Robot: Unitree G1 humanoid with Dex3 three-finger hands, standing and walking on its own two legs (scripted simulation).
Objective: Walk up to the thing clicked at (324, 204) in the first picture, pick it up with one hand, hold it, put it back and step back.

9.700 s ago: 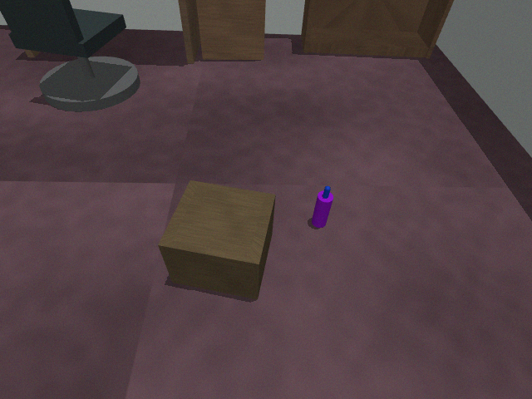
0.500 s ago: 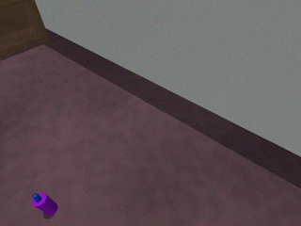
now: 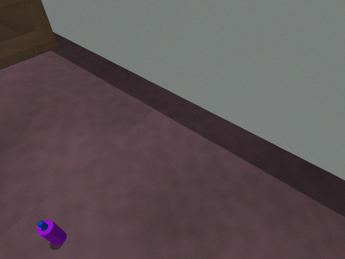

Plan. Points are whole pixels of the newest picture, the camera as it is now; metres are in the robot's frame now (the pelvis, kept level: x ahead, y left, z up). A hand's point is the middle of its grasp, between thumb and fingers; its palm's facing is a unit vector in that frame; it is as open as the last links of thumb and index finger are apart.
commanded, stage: stand
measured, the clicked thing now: (50, 231) +0.38 +0.56 -0.66
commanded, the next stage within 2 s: walk up in 0.90 s
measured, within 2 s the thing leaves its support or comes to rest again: neither
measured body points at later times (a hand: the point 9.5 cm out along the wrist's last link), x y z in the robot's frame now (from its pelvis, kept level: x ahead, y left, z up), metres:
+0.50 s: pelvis +0.00 +0.00 +0.00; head +0.01 +0.01 +0.45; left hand +0.07 +0.30 -0.14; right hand +0.08 -0.30 -0.13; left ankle +0.02 +0.11 -0.75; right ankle -0.04 -0.14 -0.75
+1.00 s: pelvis +0.02 +0.00 -0.01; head +0.02 +0.01 +0.44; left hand +0.08 +0.31 -0.14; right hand +0.09 -0.31 -0.13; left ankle +0.02 +0.11 -0.75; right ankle -0.04 -0.14 -0.75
